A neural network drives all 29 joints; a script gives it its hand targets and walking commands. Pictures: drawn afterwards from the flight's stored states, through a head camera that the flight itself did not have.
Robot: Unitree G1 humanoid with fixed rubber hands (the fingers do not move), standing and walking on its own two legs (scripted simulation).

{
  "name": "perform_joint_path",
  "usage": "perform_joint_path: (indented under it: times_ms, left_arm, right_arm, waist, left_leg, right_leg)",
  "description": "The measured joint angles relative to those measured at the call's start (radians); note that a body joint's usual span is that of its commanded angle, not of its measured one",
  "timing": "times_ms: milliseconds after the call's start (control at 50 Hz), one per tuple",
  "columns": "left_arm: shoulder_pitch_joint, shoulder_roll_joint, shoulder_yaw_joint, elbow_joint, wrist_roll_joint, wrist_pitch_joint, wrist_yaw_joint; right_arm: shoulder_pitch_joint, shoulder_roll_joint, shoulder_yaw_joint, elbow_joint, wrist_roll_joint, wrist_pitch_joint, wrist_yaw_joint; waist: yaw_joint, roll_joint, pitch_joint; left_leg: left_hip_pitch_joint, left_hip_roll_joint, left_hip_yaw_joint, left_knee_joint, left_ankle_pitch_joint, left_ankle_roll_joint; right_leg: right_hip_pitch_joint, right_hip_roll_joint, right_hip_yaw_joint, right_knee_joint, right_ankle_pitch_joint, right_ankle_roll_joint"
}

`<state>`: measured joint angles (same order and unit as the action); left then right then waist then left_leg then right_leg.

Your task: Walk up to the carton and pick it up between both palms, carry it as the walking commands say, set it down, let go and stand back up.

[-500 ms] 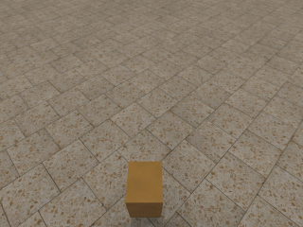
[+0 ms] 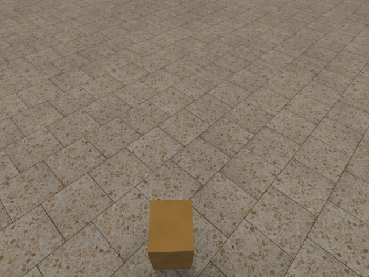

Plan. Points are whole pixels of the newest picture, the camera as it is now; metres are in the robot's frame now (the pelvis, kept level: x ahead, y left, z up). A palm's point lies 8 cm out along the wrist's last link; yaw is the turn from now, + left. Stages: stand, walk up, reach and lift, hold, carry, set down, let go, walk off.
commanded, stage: walk up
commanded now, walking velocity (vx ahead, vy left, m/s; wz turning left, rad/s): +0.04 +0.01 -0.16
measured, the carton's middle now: (171, 236) +0.42 +0.05 -0.60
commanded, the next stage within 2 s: stand in 0.90 s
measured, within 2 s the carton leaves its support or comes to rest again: neither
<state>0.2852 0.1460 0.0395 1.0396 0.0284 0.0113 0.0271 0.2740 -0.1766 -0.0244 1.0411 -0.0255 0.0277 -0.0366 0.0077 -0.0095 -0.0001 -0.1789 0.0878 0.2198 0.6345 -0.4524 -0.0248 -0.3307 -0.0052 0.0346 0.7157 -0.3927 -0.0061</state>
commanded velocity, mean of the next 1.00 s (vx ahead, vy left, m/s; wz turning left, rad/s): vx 0.01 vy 0.03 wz -0.01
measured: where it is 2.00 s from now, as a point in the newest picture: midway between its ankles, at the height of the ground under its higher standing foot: outside the picture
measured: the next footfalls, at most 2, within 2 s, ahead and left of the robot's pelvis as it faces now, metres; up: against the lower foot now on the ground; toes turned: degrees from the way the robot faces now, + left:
left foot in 0.54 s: +0.08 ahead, +0.16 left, +0.00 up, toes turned -11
right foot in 0.80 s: +0.04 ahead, -0.07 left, +0.00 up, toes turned +3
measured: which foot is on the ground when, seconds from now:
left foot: down 0.00-0.16, up 0.18-0.52, down 0.54-1.00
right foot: down 0.00-0.56, up 0.58-0.78, down 0.80-1.00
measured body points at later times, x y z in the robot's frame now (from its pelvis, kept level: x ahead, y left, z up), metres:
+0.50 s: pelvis +0.01 +0.02 +0.01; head +0.04 +0.02 +0.46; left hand +0.03 +0.25 -0.15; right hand +0.05 -0.22 -0.14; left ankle +0.02 +0.14 -0.70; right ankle +0.02 -0.10 -0.72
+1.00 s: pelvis +0.02 +0.06 +0.02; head +0.03 +0.05 +0.47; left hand +0.05 +0.27 -0.14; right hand +0.00 -0.14 -0.14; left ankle +0.04 +0.15 -0.72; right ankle +0.00 -0.06 -0.72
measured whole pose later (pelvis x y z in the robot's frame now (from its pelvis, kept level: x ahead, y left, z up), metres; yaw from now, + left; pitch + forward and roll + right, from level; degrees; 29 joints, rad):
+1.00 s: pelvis +0.02 +0.06 +0.02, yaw -4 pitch -2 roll +1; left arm 0.25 0.12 0.00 1.15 0.02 -0.01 0.04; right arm 0.27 -0.11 -0.03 1.16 -0.02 0.00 -0.02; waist -0.01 0.01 0.03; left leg -0.16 0.00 0.14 0.39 -0.20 0.04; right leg -0.14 -0.04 -0.04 0.43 -0.26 0.01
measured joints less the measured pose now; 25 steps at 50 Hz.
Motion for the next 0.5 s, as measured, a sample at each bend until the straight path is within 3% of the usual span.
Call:
perform_joint_path:
  times_ms: [40,100,160,200,260,400,500]
  left_arm:
    - [0.011,0.0,0.002,0.006,-0.002,0.013,-0.001]
    - [-0.005,0.005,0.004,-0.001,-0.001,0.009,-0.003]
    - [-0.037,0.012,-0.005,-0.007,-0.002,-0.013,-0.005]
    - [-0.063,0.0,-0.018,-0.001,0.004,-0.024,-0.002]
    - [-0.075,-0.016,-0.025,-0.003,0.007,-0.032,0.017]
    - [-0.082,-0.016,-0.022,0.008,0.002,-0.033,0.031]
    - [-0.057,0.008,-0.01,0.045,0.0,-0.019,0.021]
  right_arm:
    - [0.017,0.003,0.001,-0.011,-0.005,-0.013,-0.004]
    - [0.029,0.009,-0.005,-0.007,-0.014,-0.019,-0.017]
    - [0.032,0.018,-0.016,0.013,-0.007,-0.009,-0.015]
    - [0.03,0.017,-0.02,0.032,0.003,0.004,-0.008]
    - [0.018,0.028,-0.016,0.052,0.009,0.023,-0.004]
    - [-0.039,0.025,-0.026,0.033,0.013,0.053,0.006]
    - [-0.068,0.008,-0.025,0.014,0.015,0.039,0.01]
  waist:
    - [-0.003,-0.009,-0.017]
    - [-0.019,0.003,-0.001]
    - [-0.021,0.01,0.026]
    - [-0.031,0.044,0.041]
    - [-0.017,0.051,0.047]
    - [0.008,0.034,0.071]
    - [0.022,0.024,0.068]
  left_leg:
    - [0.021,-0.006,0.023,-0.019,0.002,-0.001]
    - [0.047,0.01,0.032,-0.025,-0.005,-0.008]
    - [0.057,0.024,0.034,0.004,-0.025,-0.025]
    - [0.036,0.034,-0.026,0.045,-0.054,-0.014]
    - [-0.001,-0.007,-0.119,0.094,-0.11,0.007]
    - [-0.209,-0.05,-0.155,0.389,-0.038,0.005]
    - [-0.191,-0.013,-0.183,0.142,0.06,0.004]
  right_leg:
    - [-0.021,-0.008,-0.005,0.058,-0.04,-0.001]
    - [-0.053,-0.016,-0.071,0.157,-0.095,0.013]
    - [-0.013,-0.026,-0.112,0.008,0.073,-0.006]
    - [0.007,-0.007,-0.144,0.002,0.04,-0.036]
    - [0.031,0.01,-0.149,-0.038,0.03,-0.051]
    - [0.07,-0.003,-0.154,-0.157,0.106,-0.032]
    - [0.086,-0.015,-0.15,-0.199,0.135,-0.002]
